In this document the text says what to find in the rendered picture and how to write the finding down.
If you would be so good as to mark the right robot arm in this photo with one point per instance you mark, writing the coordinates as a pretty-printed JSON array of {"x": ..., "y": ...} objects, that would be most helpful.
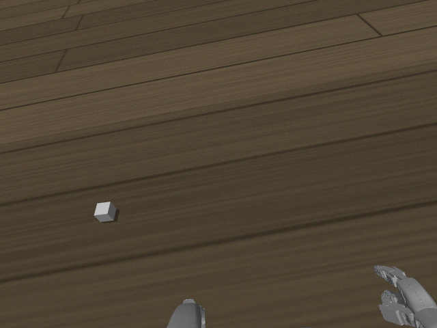
[{"x": 426, "y": 318}]

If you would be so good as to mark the right robot hand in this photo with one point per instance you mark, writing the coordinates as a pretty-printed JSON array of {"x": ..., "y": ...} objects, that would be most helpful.
[{"x": 400, "y": 307}]

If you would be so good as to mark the cube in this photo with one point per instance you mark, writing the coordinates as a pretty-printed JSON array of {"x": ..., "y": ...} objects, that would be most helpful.
[{"x": 105, "y": 211}]

